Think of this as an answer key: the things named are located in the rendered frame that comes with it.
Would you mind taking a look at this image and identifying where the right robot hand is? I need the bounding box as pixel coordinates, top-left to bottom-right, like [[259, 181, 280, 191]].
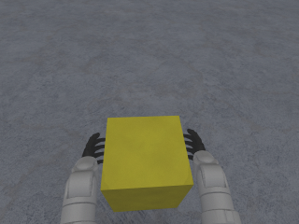
[[183, 129, 206, 161]]

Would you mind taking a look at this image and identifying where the left robot hand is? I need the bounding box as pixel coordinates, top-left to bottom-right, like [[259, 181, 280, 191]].
[[81, 133, 106, 164]]

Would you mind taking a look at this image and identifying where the left robot forearm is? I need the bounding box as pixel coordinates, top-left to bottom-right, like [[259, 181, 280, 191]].
[[60, 156, 99, 224]]

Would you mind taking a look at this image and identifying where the right robot forearm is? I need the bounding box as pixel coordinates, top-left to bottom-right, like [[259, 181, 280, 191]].
[[192, 150, 242, 224]]

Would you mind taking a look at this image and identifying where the carton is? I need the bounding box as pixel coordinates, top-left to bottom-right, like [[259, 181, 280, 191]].
[[100, 116, 194, 213]]

